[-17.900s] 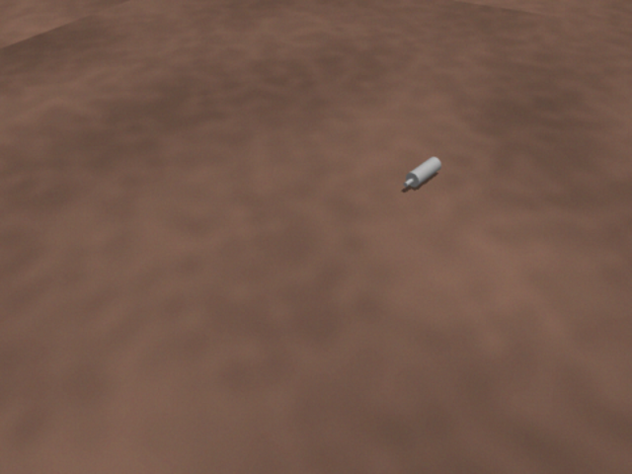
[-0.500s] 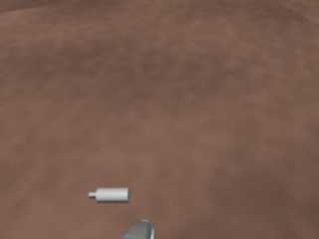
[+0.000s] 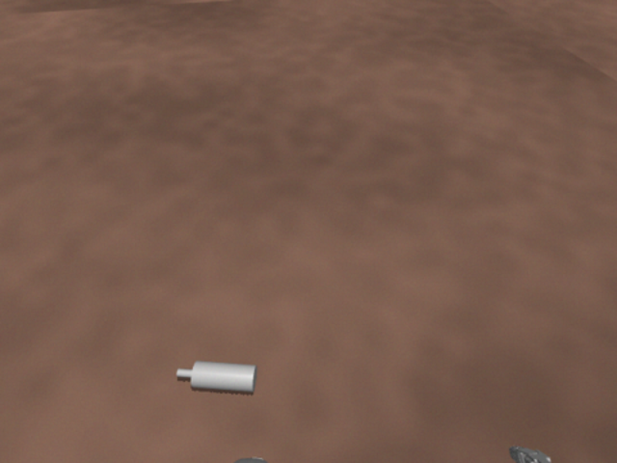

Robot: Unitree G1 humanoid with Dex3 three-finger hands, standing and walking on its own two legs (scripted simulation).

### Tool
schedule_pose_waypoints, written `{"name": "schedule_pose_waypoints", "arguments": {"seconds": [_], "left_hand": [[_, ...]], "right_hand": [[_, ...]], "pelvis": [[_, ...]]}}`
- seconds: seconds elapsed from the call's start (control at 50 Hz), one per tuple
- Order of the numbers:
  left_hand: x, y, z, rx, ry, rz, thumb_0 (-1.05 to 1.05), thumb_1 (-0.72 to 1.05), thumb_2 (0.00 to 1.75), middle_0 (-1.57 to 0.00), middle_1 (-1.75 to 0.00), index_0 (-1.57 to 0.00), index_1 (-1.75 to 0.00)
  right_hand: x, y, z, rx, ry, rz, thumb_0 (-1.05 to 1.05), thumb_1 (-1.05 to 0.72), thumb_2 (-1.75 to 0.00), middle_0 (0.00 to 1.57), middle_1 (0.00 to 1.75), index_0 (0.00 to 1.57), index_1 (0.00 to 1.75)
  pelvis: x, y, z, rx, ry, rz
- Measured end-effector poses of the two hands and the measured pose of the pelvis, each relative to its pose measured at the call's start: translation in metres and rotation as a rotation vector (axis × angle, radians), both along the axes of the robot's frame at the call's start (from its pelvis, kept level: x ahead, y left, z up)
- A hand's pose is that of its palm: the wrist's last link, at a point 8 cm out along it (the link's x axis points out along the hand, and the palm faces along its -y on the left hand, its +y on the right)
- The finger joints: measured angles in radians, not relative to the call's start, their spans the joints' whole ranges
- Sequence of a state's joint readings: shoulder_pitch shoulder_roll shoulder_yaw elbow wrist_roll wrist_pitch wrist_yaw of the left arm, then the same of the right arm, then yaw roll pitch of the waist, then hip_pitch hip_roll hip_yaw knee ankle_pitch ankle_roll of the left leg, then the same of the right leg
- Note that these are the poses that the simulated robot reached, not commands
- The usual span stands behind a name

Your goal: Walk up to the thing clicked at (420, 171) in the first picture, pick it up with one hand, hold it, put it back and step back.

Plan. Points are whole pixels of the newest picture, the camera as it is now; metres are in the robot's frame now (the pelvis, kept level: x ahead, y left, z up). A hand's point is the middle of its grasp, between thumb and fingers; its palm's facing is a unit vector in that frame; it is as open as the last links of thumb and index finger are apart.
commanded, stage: walk up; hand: left
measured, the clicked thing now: (216, 375) +0.48 +0.30 -0.71
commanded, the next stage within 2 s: stand in 1.00 s
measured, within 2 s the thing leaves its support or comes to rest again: neither
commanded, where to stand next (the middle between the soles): +0.08 +0.01 m, yaw -3 degrees
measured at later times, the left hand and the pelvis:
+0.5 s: hand out of the picture +0.09 +0.26 -0.12, palm faces +0.01 -0.93 -0.36, open 7.4 cm; pelvis +0.01 +0.00 +0.03, yaw +1 degrees
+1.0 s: hand out of the picture +0.11 +0.26 -0.12, palm faces +0.00 -0.94 -0.33, open 7.4 cm; pelvis +0.03 +0.01 +0.04, yaw +1 degrees
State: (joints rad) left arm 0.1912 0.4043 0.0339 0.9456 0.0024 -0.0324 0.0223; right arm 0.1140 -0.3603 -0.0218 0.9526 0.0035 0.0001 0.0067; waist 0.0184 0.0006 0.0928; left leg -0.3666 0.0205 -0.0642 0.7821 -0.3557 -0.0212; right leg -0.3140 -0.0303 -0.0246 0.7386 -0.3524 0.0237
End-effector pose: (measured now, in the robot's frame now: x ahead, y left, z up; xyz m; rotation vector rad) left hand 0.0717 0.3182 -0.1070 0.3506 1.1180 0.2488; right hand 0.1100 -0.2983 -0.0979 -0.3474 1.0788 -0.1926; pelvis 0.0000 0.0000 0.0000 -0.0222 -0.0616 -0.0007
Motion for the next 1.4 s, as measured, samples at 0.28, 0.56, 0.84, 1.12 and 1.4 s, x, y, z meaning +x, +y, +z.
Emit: {"name": "schedule_pose_waypoints", "arguments": {"seconds": [0.28,0.56,0.84,1.12,1.4], "left_hand": [[-0.004,-0.012,0.009,-0.056,0.088,0.009,0.01,0.91,0.90,-0.21,-0.30,-0.20,-0.30],[0.020,-0.013,0.025,-0.044,0.083,0.021,0.01,0.91,0.90,-0.20,-0.30,-0.20,-0.30],[0.039,-0.016,0.024,-0.067,0.073,0.013,0.01,0.91,0.90,-0.20,-0.30,-0.20,-0.30],[0.029,-0.014,0.022,-0.065,0.115,0.035,0.01,0.91,0.90,-0.20,-0.30,-0.20,-0.30],[0.019,-0.018,0.023,-0.063,0.122,0.038,0.01,0.91,0.90,-0.20,-0.30,-0.20,-0.30]], "right_hand": [[-0.025,0.000,0.010,0.014,0.117,-0.026,0.00,-0.90,-0.90,0.21,0.30,0.21,0.30],[-0.009,0.001,0.011,0.035,0.125,-0.048,0.00,-0.90,-0.90,0.20,0.30,0.20,0.30],[-0.003,0.005,0.017,0.030,0.129,-0.057,0.00,-0.90,-0.90,0.20,0.30,0.20,0.30],[0.000,0.009,0.016,0.030,0.144,-0.043,0.00,-0.90,-0.90,0.20,0.30,0.20,0.30],[0.009,0.008,0.018,0.037,0.110,-0.027,0.00,-0.90,-0.90,0.20,0.30,0.20,0.30]], "pelvis": [[0.006,0.000,0.022,0.002,0.021,0.007],[0.015,0.001,0.032,0.011,0.024,0.014],[0.024,0.004,0.036,0.015,0.030,0.012],[0.029,0.005,0.037,0.018,0.033,0.010],[0.027,0.001,0.038,0.017,0.028,0.007]]}}
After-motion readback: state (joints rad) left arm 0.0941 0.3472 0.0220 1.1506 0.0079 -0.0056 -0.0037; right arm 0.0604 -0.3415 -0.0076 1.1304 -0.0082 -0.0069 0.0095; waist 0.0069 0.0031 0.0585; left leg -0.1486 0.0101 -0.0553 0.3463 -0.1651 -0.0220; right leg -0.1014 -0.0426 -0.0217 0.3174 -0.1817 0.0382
